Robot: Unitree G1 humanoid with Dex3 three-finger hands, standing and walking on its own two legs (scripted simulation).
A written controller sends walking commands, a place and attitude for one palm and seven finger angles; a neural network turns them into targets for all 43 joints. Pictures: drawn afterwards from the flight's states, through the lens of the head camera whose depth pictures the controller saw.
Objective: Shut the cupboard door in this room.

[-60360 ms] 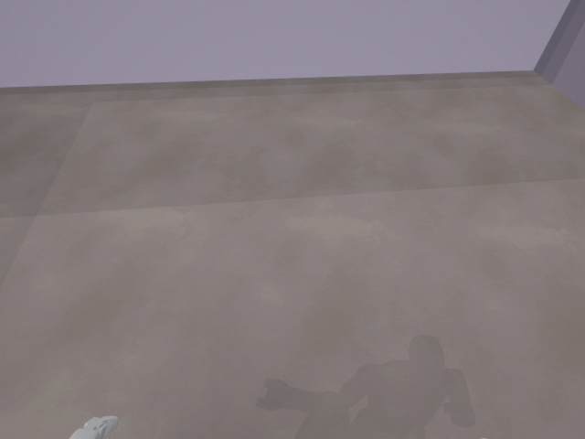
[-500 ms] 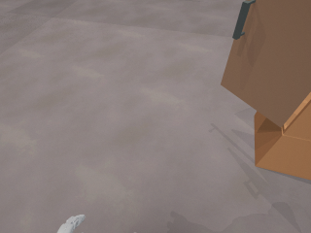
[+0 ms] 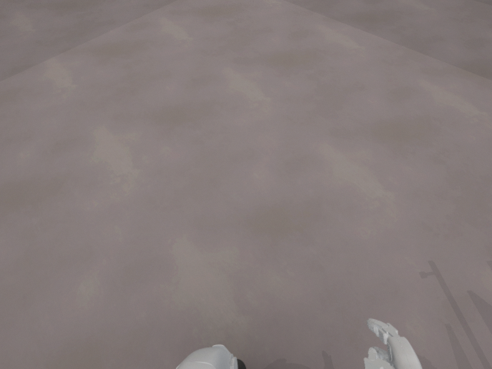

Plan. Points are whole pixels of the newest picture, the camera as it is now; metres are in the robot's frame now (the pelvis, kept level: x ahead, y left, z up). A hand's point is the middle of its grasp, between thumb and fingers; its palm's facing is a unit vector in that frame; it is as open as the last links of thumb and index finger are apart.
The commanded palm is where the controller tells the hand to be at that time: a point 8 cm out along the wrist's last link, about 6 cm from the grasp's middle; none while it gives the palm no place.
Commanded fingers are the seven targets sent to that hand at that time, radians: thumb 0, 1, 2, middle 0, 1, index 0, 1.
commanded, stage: walk to a spot facing it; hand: left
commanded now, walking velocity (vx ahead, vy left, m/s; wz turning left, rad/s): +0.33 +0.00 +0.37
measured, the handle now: out of the picture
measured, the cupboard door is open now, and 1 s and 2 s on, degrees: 52 52 52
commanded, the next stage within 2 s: turn to face it in 0.20 s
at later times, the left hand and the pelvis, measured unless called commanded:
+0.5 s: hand (202, 242) +0.36 +0.13 -0.13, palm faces +0.03 -0.98 -0.22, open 7.3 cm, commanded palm none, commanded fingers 0.00 0.90 0.90 -0.20 -0.30 -0.20 -0.30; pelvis +0.22 -0.05 +0.01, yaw +4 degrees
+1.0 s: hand (180, 245) +0.36 +0.19 -0.15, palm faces -0.07 -0.98 -0.19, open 7.3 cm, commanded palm none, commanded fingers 0.00 0.90 0.90 -0.20 -0.30 -0.20 -0.30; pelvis +0.28 -0.01 +0.03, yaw -10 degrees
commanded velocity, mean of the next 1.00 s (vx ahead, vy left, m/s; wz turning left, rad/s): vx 0.07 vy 0.00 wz -0.33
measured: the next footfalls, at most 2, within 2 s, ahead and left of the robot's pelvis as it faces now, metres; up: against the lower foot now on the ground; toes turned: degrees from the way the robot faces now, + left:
right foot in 0.44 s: +0.36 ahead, -0.14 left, +0.00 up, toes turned +1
left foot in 0.90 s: +0.32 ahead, +0.09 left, +0.00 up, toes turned -5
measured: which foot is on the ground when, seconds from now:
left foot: down 0.00-0.44, up 0.46-0.88, down 0.90-1.00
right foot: up 0.00-0.42, down 0.44-0.90, up 0.92-1.00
